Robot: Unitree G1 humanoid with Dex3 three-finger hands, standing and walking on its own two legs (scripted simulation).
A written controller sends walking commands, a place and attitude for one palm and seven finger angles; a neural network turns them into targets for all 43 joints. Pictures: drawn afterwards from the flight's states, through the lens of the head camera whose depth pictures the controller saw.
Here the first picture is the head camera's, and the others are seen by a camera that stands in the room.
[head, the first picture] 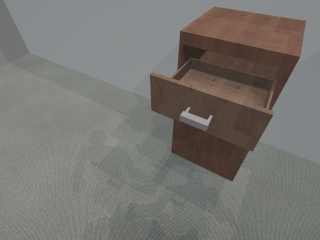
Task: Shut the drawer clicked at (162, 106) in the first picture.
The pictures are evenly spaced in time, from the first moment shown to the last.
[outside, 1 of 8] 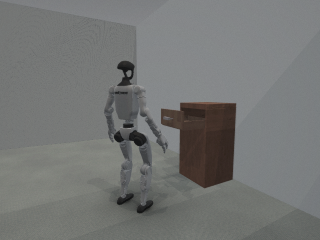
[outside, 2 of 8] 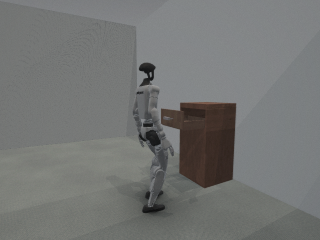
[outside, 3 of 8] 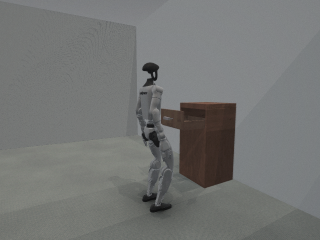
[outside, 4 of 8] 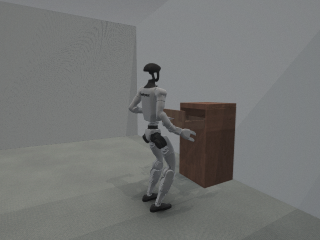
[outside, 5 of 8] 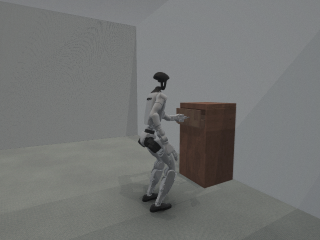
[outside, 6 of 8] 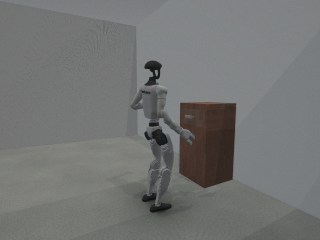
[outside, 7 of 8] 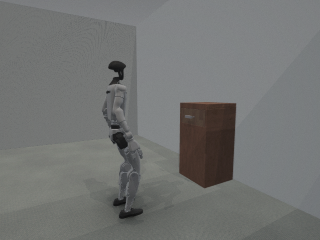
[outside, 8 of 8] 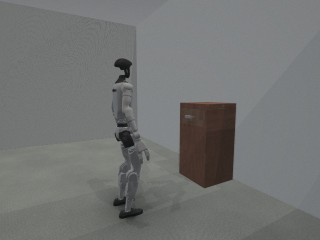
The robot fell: no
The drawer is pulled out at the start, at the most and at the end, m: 0.29 0.29 0.00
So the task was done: yes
